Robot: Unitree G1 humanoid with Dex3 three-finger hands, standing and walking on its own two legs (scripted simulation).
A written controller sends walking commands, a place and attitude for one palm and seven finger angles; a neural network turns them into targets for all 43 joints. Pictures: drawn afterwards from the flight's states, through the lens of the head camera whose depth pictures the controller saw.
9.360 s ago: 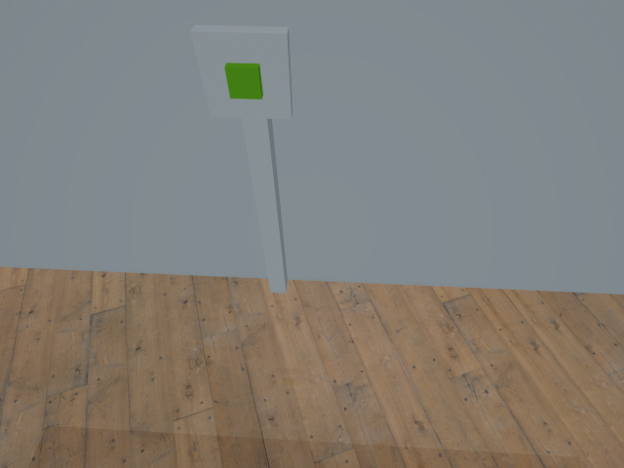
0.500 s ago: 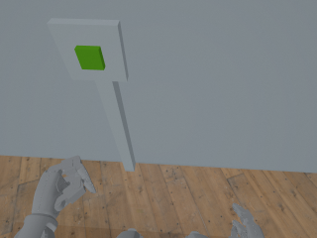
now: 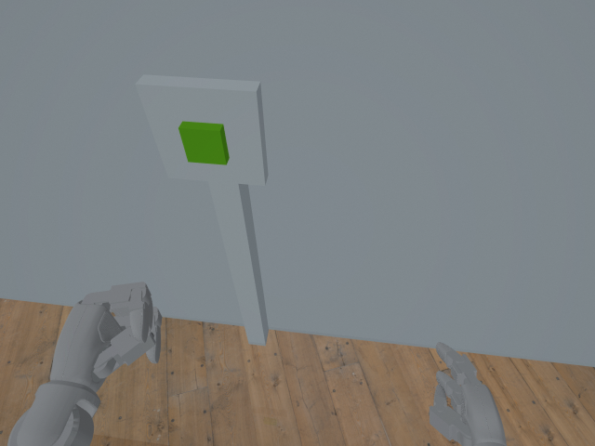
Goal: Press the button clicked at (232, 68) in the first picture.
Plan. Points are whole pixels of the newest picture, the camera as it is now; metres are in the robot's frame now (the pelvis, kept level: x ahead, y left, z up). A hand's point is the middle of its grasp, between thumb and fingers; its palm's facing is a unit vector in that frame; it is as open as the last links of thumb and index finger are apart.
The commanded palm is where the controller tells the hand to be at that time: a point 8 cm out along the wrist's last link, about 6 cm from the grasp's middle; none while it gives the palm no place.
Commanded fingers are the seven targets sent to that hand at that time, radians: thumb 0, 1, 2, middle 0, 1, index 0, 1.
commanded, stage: raise the hand and make a fist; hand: left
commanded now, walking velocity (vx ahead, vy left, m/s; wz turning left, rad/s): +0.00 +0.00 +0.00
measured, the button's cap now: (205, 142) +0.53 +0.20 +0.13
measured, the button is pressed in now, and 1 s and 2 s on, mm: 0 0 0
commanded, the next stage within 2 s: aim a knuckle at the button in 0.68 s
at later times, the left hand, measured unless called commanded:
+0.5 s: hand (141, 307) +0.24 +0.20 +0.12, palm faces +0.00 -1.00 -0.04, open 3.1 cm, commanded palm +0.20 +0.25 +0.13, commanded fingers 0.00 0.90 0.90 -1.30 -1.50 -1.30 -1.50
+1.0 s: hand (148, 293) +0.25 +0.20 +0.12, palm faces +0.02 -1.00 -0.05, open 3.1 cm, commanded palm +0.24 +0.25 +0.13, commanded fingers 0.00 0.90 0.90 -1.30 -1.50 -1.30 -1.50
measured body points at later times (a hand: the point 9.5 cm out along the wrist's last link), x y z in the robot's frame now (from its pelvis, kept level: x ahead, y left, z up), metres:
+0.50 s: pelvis +0.00 -0.01 +0.02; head +0.00 -0.02 +0.47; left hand +0.23 +0.25 +0.13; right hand +0.17 -0.24 -0.05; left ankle +0.00 +0.11 -0.71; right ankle +0.00 -0.12 -0.71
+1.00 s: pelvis -0.01 -0.01 +0.02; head -0.01 -0.03 +0.47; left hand +0.25 +0.25 +0.13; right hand +0.17 -0.24 -0.06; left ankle +0.00 +0.11 -0.71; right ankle +0.00 -0.12 -0.71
